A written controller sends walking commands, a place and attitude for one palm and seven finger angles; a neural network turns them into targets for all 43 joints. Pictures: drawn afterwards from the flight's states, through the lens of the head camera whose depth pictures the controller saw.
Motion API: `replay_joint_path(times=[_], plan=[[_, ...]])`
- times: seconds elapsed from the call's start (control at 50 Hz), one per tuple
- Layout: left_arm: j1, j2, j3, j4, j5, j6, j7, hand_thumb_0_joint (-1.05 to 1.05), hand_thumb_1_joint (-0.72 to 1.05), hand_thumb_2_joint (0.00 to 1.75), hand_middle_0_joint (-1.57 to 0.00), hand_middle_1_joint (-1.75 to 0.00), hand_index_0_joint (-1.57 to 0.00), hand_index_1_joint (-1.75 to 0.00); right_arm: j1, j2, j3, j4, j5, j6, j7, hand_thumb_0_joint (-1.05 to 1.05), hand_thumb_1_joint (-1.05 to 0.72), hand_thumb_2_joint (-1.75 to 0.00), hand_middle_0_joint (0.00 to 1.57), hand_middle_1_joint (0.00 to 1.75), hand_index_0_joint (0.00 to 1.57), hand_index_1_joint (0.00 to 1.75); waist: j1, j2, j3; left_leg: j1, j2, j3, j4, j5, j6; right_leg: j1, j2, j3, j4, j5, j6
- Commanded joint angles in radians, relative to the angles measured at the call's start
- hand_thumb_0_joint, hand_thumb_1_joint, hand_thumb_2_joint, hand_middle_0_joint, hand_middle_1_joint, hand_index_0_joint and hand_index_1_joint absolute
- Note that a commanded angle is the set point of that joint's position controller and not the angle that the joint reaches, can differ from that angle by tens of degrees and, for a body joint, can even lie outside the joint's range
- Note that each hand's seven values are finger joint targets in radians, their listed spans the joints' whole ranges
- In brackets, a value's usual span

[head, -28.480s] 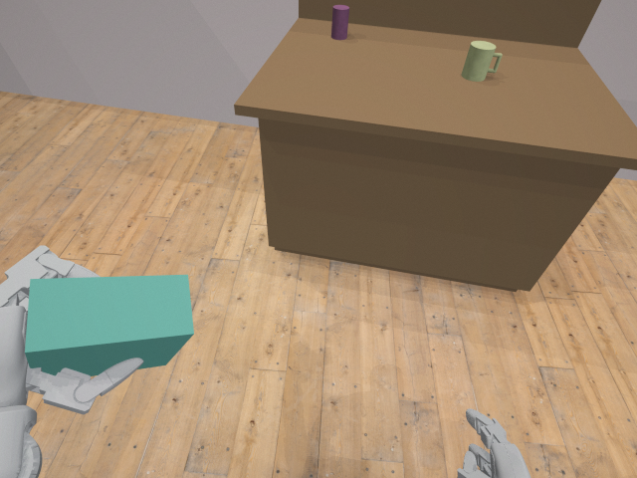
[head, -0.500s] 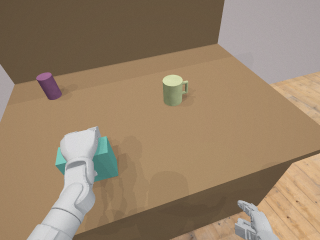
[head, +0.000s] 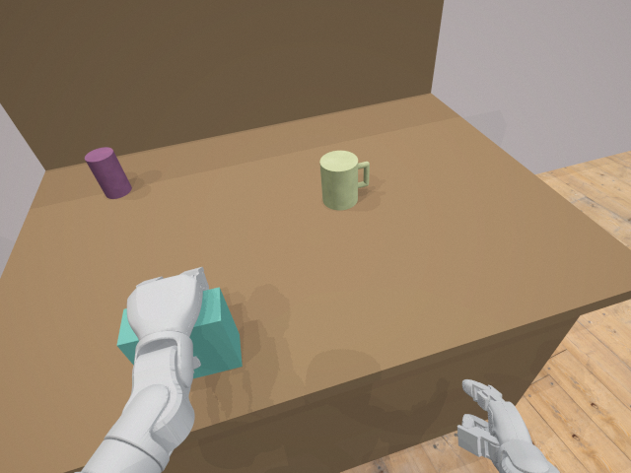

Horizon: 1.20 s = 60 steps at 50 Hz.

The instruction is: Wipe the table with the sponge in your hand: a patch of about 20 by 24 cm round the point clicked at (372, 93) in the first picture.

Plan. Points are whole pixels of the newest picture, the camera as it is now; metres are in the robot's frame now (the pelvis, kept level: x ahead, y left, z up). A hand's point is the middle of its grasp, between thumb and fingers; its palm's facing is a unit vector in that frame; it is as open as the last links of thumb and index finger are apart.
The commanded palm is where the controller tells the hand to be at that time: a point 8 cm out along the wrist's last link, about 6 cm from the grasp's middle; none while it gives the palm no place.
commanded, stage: slide across to the third lane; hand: left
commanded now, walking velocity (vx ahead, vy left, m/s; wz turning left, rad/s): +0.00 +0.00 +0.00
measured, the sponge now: (190, 346) +0.28 +0.23 +0.00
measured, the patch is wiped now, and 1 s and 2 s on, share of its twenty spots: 0.75 0.90 1.00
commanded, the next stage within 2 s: wipe forward along the third lane in 0.72 s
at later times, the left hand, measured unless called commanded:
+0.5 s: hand (210, 326) +0.29 +0.19 +0.05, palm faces +0.01 -0.08 -1.00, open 10.1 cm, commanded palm +0.26 +0.16 +0.10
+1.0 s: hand (239, 312) +0.31 +0.16 +0.05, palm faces +0.00 -0.07 -1.00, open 10.1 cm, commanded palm +0.29 +0.15 +0.09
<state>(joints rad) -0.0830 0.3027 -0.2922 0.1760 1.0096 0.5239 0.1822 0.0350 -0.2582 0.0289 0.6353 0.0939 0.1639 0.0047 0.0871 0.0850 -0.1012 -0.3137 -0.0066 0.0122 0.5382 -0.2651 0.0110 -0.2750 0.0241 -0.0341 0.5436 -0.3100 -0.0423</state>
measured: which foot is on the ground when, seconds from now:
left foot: down 0.00-1.00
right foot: down 0.00-1.00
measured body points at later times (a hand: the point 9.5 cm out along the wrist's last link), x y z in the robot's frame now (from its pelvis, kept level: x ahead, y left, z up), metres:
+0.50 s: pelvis -0.01 -0.01 +0.00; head -0.03 -0.05 +0.45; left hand +0.28 +0.19 +0.10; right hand +0.24 -0.21 -0.08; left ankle +0.01 +0.11 -0.73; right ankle -0.02 -0.09 -0.73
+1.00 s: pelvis -0.02 -0.02 +0.00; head -0.04 -0.05 +0.45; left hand +0.31 +0.16 +0.10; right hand +0.22 -0.22 -0.09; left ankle +0.01 +0.11 -0.73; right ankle -0.02 -0.09 -0.73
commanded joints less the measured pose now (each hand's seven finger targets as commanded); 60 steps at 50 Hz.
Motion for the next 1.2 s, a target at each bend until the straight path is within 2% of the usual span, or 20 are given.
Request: replay_joint_path(times=[0.0, 0.06, 0.1, 0.16, 0.2, 0.34, 0.38, 0.4, 0.44, 0.5, 0.54, 0.6, 0.64, 0.72, 0.78, 0.8, 0.84, 0.9, 0.94, 1.18], plan=[[-0.053, 0.061, 0.062, -0.111, -0.052, -0.011, -0.026, 0.0, 0.1, 1.3, -1.2, -1.6, -1.2, -1.6, -0.218, -0.107, -0.043, -0.168, -0.001, -0.059, -0.007, 0.0, -0.9, -0.9, 0.2, 0.3, 0.2, 0.3, 0.001, -0.171, -0.119, 0.081, -0.023, -0.049, -0.034, 0.191, 0.031, 0.048, 0.001, 0.093, -0.095, 0.303, -0.022], [-0.053, 0.015, 0.021, -0.112, -0.053, -0.007, -0.028, 0.0, 0.1, 1.3, -1.2, -1.6, -1.2, -1.6, -0.22, -0.099, -0.038, -0.172, 0.001, -0.063, -0.009, 0.0, -0.9, -0.9, 0.2, 0.3, 0.2, 0.3, -0.006, -0.184, -0.091, 0.07, -0.023, -0.043, -0.037, 0.176, 0.031, 0.031, -0.001, 0.085, -0.1, 0.284, -0.015], [-0.103, 0.069, 0.066, -0.135, -0.058, -0.008, -0.024, 0.0, 0.1, 1.3, -1.2, -1.6, -1.2, -1.6, -0.22, -0.106, -0.044, -0.164, -0.001, -0.065, -0.017, 0.0, -0.9, -0.9, 0.2, 0.3, 0.2, 0.3, -0.008, -0.174, -0.1, 0.077, -0.024, -0.045, -0.039, 0.158, 0.033, 0.036, -0.002, 0.106, -0.114, 0.264, -0.016], [-0.17, 0.001, -0.011, -0.136, -0.052, -0.008, -0.029, 0.0, 0.1, 1.3, -1.2, -1.6, -1.2, -1.6, -0.229, -0.094, -0.04, -0.166, 0.003, -0.076, -0.023, 0.0, -0.9, -0.9, 0.2, 0.3, 0.2, 0.3, -0.019, -0.15, -0.102, 0.097, -0.027, -0.041, -0.041, 0.154, 0.037, 0.017, -0.003, 0.093, -0.117, 0.236, -0.014], [-0.195, 0.042, 0.023, -0.154, -0.05, -0.02, -0.027, 0.0, 0.1, 1.3, -1.2, -1.6, -1.2, -1.6, -0.229, -0.097, -0.044, -0.158, 0.0, -0.083, -0.023, 0.0, -0.9, -0.9, 0.2, 0.3, 0.2, 0.3, -0.014, -0.138, -0.123, 0.108, -0.025, -0.049, -0.043, 0.163, 0.037, 0.029, -0.002, 0.099, -0.115, 0.255, -0.019], [-0.254, -0.048, -0.071, -0.168, -0.047, -0.055, -0.026, 0.0, 0.1, 1.3, -1.2, -1.6, -1.2, -1.6, -0.242, -0.077, -0.041, -0.157, 0.002, -0.104, -0.012, 0.0, -0.9, -0.9, 0.2, 0.3, 0.2, 0.3, -0.02, -0.155, -0.135, 0.135, -0.018, -0.053, -0.045, 0.185, 0.037, 0.017, -0.002, 0.077, -0.109, 0.26, -0.018], [-0.28, -0.05, -0.068, -0.14, -0.04, -0.049, -0.014, 0.0, 0.1, 1.3, -1.2, -1.6, -1.2, -1.6, -0.243, -0.079, -0.042, -0.144, 0.0, -0.1, -0.01, 0.0, -0.9, -0.9, 0.2, 0.3, 0.2, 0.3, -0.018, -0.172, -0.129, 0.132, -0.016, -0.05, -0.052, 0.18, 0.034, 0.015, -0.001, 0.076, -0.111, 0.259, -0.019], [-0.286, 0.002, -0.01, -0.145, -0.043, -0.047, -0.002, 0.0, 0.1, 1.3, -1.2, -1.6, -1.2, -1.6, -0.246, -0.086, -0.048, -0.139, -0.001, -0.101, -0.01, 0.0, -0.9, -0.9, 0.2, 0.3, 0.2, 0.3, -0.01, -0.172, -0.148, 0.133, -0.016, -0.05, -0.052, 0.179, 0.032, 0.033, 0.001, 0.087, -0.111, 0.263, -0.022], [-0.287, -0.071, -0.079, -0.138, -0.038, -0.03, 0.005, 0.0, 0.1, 1.3, -1.2, -1.6, -1.2, -1.6, -0.264, -0.073, -0.041, -0.145, 0.002, -0.1, -0.002, 0.0, -0.9, -0.9, 0.2, 0.3, 0.2, 0.3, -0.009, -0.162, -0.157, 0.137, -0.018, -0.043, -0.049, 0.198, 0.03, 0.036, -0.003, 0.069, -0.102, 0.282, -0.019], [-0.356, -0.017, -0.03, -0.091, -0.028, 0.003, 0.02, 0.0, 0.1, 1.3, -1.2, -1.6, -1.2, -1.6, -0.274, -0.081, -0.042, -0.125, 0.001, -0.089, -0.004, 0.0, -0.9, -0.9, 0.2, 0.3, 0.2, 0.3, -0.007, -0.165, -0.141, 0.129, -0.017, -0.042, -0.06, 0.17, 0.028, 0.03, 0.001, 0.079, -0.117, 0.241, -0.021], [-0.397, -0.083, -0.096, -0.067, -0.024, 0.016, 0.018, 0.0, 0.1, 1.3, -1.2, -1.6, -1.2, -1.6, -0.283, -0.07, -0.036, -0.126, 0.006, -0.087, -0.002, 0.0, -0.9, -0.9, 0.2, 0.3, 0.2, 0.3, -0.016, -0.146, -0.141, 0.132, -0.017, -0.039, -0.059, 0.168, 0.027, 0.016, -0.003, 0.062, -0.111, 0.227, -0.02], [-0.441, -0.058, -0.072, -0.035, -0.032, 0.016, 0.016, 0.0, 0.1, 1.3, -1.2, -1.6, -1.2, -1.6, -0.276, -0.076, -0.039, -0.118, 0.004, -0.085, -0.004, 0.0, -0.9, -0.9, 0.2, 0.3, 0.2, 0.3, -0.016, -0.149, -0.155, 0.13, -0.019, -0.037, -0.057, 0.156, 0.028, 0.021, -0.001, 0.069, -0.116, 0.224, -0.02], [-0.423, -0.118, -0.123, -0.018, -0.036, 0.012, 0.013, 0.0, 0.1, 1.3, -1.2, -1.6, -1.2, -1.6, -0.278, -0.066, -0.037, -0.126, 0.006, -0.085, 0.001, 0.0, -0.9, -0.9, 0.2, 0.3, 0.2, 0.3, -0.017, -0.151, -0.169, 0.131, -0.021, -0.035, -0.05, 0.172, 0.028, 0.023, -0.004, 0.059, -0.105, 0.24, -0.02], [-0.484, -0.149, -0.154, -0.006, -0.045, 0.004, 0.015, 0.0, 0.1, 1.3, -1.2, -1.6, -1.2, -1.6, -0.272, -0.066, -0.04, -0.129, 0.009, -0.079, 0.01, 0.0, -0.9, -0.9, 0.2, 0.3, 0.2, 0.3, -0.026, -0.163, -0.175, 0.129, -0.017, -0.037, -0.048, 0.165, 0.03, 0.013, -0.003, 0.05, -0.1, 0.233, -0.02], [-0.508, -0.15, -0.147, 0.035, -0.046, 0.005, 0.027, 0.0, 0.1, 1.3, -1.2, -1.6, -1.2, -1.6, -0.272, -0.065, -0.041, -0.116, 0.008, -0.074, 0.011, 0.0, -0.9, -0.9, 0.2, 0.3, 0.2, 0.3, -0.024, -0.177, -0.173, 0.12, -0.017, -0.031, -0.046, 0.158, 0.027, 0.009, -0.007, 0.056, -0.106, 0.23, -0.018], [-0.502, -0.103, -0.096, 0.032, -0.051, 0.006, 0.037, 0.0, 0.1, 1.3, -1.2, -1.6, -1.2, -1.6, -0.267, -0.07, -0.045, -0.115, 0.007, -0.074, 0.011, 0.0, -0.9, -0.9, 0.2, 0.3, 0.2, 0.3, -0.016, -0.176, -0.189, 0.116, -0.017, -0.032, -0.049, 0.157, 0.026, 0.029, -0.005, 0.064, -0.106, 0.237, -0.02], [-0.49, -0.127, -0.112, 0.079, -0.045, 0.024, 0.046, 0.0, 0.1, 1.3, -1.2, -1.6, -1.2, -1.6, -0.274, -0.066, -0.04, -0.113, 0.008, -0.069, 0.009, 0.0, -0.9, -0.9, 0.2, 0.3, 0.2, 0.3, -0.016, -0.183, -0.17, 0.103, -0.019, -0.023, -0.047, 0.159, 0.024, 0.022, -0.008, 0.06, -0.108, 0.244, -0.017], [-0.525, -0.036, -0.016, 0.134, -0.042, 0.041, 0.058, 0.0, 0.1, 1.3, -1.2, -1.6, -1.2, -1.6, -0.264, -0.081, -0.042, -0.095, 0.006, -0.059, -0.002, 0.0, -0.9, -0.9, 0.2, 0.3, 0.2, 0.3, -0.012, -0.196, -0.157, 0.077, -0.02, -0.02, -0.056, 0.133, 0.021, 0.03, -0.008, 0.08, -0.12, 0.23, -0.017], [-0.558, -0.094, -0.074, 0.16, -0.038, 0.047, 0.053, 0.0, 0.1, 1.3, -1.2, -1.6, -1.2, -1.6, -0.266, -0.073, -0.037, -0.098, 0.01, -0.058, -0.01, 0.0, -0.9, -0.9, 0.2, 0.3, 0.2, 0.3, -0.027, -0.178, -0.146, 0.079, -0.022, -0.011, -0.055, 0.129, 0.022, 0.013, -0.012, 0.073, -0.123, 0.219, -0.012], [-0.623, -0.029, -0.005, 0.35, -0.013, 0.029, 0.047, 0.0, 0.1, 1.3, -1.2, -1.6, -1.2, -1.6, -0.185, -0.092, -0.045, -0.087, 0.006, -0.039, -0.045, 0.0, -0.9, -0.9, 0.2, 0.3, 0.2, 0.3, -0.043, -0.182, -0.15, 0.024, -0.026, -0.001, -0.048, 0.087, 0.025, -0.011, -0.016, 0.097, -0.135, 0.176, -0.01]])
